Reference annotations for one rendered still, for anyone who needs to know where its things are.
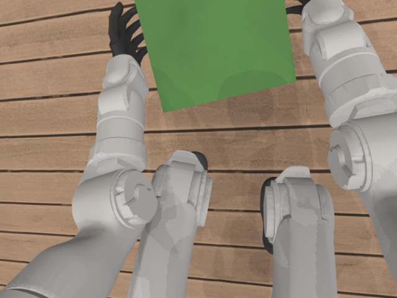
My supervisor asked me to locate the robot right forearm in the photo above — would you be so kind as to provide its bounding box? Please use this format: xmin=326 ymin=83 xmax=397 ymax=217
xmin=301 ymin=0 xmax=397 ymax=128

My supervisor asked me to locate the carton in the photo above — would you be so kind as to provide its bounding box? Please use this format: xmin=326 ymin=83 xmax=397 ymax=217
xmin=135 ymin=0 xmax=297 ymax=113

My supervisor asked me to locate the robot left upper arm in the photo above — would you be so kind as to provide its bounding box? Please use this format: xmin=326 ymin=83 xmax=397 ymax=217
xmin=0 ymin=168 xmax=158 ymax=298

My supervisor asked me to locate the robot right upper arm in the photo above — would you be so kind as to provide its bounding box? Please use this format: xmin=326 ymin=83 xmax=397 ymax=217
xmin=328 ymin=112 xmax=397 ymax=285

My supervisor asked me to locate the robot left forearm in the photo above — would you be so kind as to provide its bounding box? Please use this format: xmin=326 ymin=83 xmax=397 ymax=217
xmin=78 ymin=54 xmax=149 ymax=186

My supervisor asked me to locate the robot left hand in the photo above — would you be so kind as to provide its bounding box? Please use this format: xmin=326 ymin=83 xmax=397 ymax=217
xmin=109 ymin=2 xmax=148 ymax=67

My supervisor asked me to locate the robot right hand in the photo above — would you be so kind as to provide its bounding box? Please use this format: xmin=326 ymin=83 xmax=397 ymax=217
xmin=286 ymin=0 xmax=311 ymax=15

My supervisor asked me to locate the robot left shin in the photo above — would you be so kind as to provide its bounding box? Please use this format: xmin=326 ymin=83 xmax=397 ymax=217
xmin=151 ymin=150 xmax=204 ymax=196

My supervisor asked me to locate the left robot thigh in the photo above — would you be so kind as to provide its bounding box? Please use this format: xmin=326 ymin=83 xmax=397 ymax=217
xmin=127 ymin=160 xmax=213 ymax=298

